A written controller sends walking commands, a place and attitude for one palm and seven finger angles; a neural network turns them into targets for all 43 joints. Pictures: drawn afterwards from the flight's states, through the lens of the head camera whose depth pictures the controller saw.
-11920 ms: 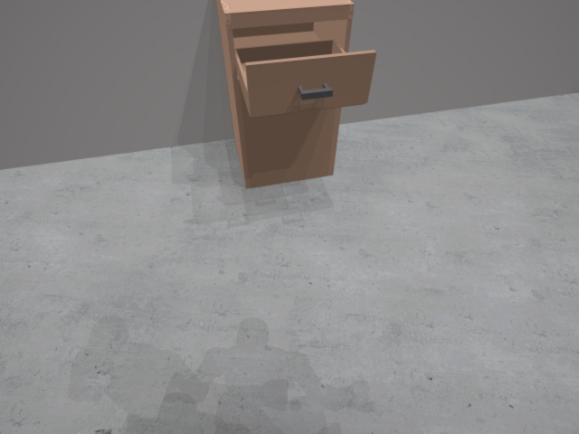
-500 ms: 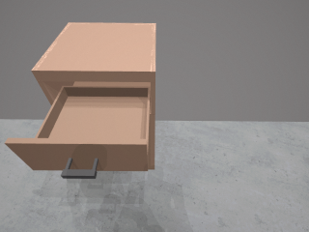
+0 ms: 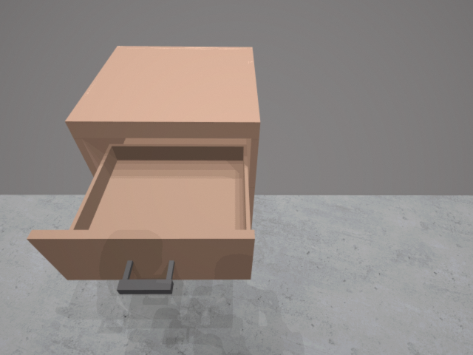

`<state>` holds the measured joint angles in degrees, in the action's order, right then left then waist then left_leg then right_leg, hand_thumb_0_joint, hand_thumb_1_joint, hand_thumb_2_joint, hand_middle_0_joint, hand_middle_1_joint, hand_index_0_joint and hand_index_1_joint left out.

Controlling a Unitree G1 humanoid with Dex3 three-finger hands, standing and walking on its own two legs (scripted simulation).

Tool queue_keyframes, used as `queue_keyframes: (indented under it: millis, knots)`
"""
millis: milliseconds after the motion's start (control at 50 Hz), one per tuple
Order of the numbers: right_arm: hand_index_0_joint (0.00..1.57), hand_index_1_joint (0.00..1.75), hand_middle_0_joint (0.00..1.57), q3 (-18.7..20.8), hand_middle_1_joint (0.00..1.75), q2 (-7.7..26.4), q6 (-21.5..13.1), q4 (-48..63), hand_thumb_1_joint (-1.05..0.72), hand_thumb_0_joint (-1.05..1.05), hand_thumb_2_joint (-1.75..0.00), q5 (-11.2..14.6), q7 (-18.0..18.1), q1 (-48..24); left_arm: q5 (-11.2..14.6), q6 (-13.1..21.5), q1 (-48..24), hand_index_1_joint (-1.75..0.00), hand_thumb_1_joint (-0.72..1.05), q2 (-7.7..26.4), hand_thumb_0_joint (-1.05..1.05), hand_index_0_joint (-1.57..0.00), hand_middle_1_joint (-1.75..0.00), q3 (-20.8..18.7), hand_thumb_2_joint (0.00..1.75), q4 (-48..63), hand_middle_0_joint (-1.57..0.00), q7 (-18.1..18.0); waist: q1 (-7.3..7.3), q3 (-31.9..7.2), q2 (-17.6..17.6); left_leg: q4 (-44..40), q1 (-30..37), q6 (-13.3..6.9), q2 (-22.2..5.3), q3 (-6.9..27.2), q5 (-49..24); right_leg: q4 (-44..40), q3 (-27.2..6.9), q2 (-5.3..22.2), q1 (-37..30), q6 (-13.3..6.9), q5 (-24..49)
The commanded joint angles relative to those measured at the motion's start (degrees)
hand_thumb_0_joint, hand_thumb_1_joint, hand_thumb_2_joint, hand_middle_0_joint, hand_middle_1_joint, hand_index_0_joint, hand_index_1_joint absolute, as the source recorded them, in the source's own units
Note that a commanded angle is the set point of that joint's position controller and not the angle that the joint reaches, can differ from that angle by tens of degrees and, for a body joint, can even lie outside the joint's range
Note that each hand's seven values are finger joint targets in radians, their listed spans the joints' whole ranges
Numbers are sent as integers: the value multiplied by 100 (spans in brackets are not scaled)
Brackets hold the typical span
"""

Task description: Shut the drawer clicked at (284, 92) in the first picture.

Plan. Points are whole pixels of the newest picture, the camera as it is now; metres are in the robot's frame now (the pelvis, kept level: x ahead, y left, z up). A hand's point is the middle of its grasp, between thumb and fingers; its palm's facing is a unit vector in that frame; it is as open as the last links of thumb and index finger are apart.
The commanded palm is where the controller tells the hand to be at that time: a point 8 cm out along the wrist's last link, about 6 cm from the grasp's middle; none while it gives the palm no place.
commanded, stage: come to a stop and stand still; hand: left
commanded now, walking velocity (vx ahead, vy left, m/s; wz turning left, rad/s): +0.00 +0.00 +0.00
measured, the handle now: (148, 276) +0.28 +0.20 -0.08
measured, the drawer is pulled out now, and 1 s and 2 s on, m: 0.29 0.29 0.29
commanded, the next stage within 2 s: look again from close up in 1.16 s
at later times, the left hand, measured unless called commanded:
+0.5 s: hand out of the picture -0.03 +0.15 -0.17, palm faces +0.02 -0.98 -0.21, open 7.4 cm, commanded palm none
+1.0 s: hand out of the picture -0.05 +0.11 -0.17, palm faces +0.01 -0.98 -0.19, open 7.4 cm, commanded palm none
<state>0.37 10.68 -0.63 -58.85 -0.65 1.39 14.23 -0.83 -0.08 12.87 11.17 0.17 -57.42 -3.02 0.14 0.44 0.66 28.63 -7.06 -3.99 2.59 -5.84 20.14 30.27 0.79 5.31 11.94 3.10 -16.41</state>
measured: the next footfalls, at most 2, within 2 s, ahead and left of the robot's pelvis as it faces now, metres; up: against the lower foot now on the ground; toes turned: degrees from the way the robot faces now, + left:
none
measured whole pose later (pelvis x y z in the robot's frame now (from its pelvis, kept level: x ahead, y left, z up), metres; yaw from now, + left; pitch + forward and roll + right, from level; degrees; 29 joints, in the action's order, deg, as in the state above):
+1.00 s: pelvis -0.03 -0.05 +0.01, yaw -1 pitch -1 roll +1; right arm 0.1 7.1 -0.5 -66.9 0.0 0.8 17.4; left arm -1.5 0.8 18.6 6.6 0.8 -62.8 -2.8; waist 0.2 1.8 0.8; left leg 25.4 -9.1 -0.2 -1.2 -5.2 15.0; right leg 26.8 1.8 1.5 14.1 -0.1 -11.6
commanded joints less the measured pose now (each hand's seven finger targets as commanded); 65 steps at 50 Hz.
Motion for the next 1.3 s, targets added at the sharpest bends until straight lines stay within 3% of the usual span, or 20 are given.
queue_keyframes:
  millis: [0,200,420,600,780,960,1080,1160,1280]
  knots:
    - [20,30,20,135,30,740,-84,121,-90,0,-90,-21,40,300,6,18,397,-30,90,456,0,-20,-30,-92,90,153,-20,-37,-15,223,79,-739,-55,326,-924,823,-3393,-188,10,13,-44,-323,1284]
    - [20,30,20,107,30,662,-102,-125,-90,0,-90,8,24,280,-7,55,506,-30,90,445,0,-20,-30,-103,90,18,-20,-30,2,159,33,-845,62,259,-874,753,-2785,-485,-61,108,-181,-327,1469]
    - [20,30,20,69,30,439,-88,-503,-90,0,-90,41,2,426,-22,110,767,-30,90,301,0,-20,-30,-55,90,-351,-20,-24,9,394,-75,-1000,-189,186,-864,727,-1244,-846,-229,166,-7,-381,998]
    - [20,30,20,38,30,277,-97,-698,-90,0,-90,53,1,578,-29,138,945,-30,90,203,0,-20,-30,-26,90,-487,-20,-30,7,447,-65,-982,-298,193,-879,702,-1008,-901,-295,149,124,-423,889]
    - [20,30,20,32,30,170,-62,-745,-90,0,-90,41,-12,688,-42,136,995,-30,90,153,0,-20,-30,-41,90,-466,-20,-32,11,629,-115,-983,-500,215,-869,666,-451,-1009,-411,93,428,-463,340]
    - [20,30,20,31,30,64,-48,-743,-90,0,-90,36,-15,801,-40,143,986,-30,90,158,0,-20,-30,-63,90,-412,-20,-28,30,559,-207,-878,-470,220,-838,600,-496,-1098,-505,85,523,-501,136]
    - [20,30,20,29,30,65,-59,-756,-90,0,-90,38,-2,840,-34,137,976,-30,90,132,0,-20,-30,-67,90,-383,-20,-31,26,458,-10,-835,-443,231,-884,580,-625,-1023,-494,64,467,-505,334]
    - [20,30,20,24,30,60,-53,-763,-90,0,-90,45,7,868,-27,140,970,-30,90,130,0,-20,-30,-63,90,-393,-20,-30,38,406,-186,-812,-401,233,-898,564,-732,-997,-469,64,394,-514,494]
    - [20,30,20,25,30,58,-54,-763,-90,0,-90,48,16,860,-24,129,962,-30,90,104,0,-20,-30,-67,90,-382,-20,-32,23,458,-39,-832,-430,233,-924,570,-771,-981,-455,55,367,-511,566]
